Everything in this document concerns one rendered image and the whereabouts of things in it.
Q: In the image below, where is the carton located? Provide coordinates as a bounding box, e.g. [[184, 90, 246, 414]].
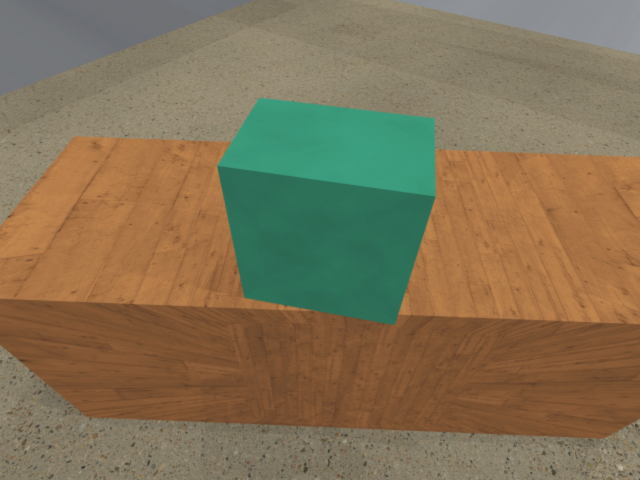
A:
[[217, 98, 436, 325]]

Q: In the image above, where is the pedestal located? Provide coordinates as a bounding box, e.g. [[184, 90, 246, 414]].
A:
[[0, 136, 640, 439]]

